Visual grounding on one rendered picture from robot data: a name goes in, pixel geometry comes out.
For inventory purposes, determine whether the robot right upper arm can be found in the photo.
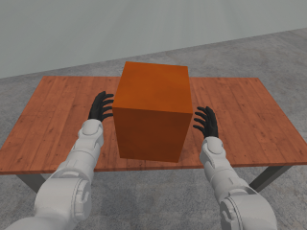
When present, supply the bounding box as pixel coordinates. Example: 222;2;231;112
220;194;277;230

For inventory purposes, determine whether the robot left upper arm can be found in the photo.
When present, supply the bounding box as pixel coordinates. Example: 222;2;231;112
5;177;92;230

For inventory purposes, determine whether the carton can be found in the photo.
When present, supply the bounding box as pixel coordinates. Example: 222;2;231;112
111;61;193;163

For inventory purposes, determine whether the right robot forearm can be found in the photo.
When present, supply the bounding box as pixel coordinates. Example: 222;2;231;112
200;136;278;229

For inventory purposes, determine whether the robot right hand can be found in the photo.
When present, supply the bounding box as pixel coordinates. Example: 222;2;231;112
193;106;219;139

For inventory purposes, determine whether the robot left hand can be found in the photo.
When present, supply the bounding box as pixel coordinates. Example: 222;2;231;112
87;91;114;122

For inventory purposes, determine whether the table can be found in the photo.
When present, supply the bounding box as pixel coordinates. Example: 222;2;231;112
0;76;307;193

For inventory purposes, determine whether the left robot forearm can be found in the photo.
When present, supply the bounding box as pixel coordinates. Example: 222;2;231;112
34;119;104;215

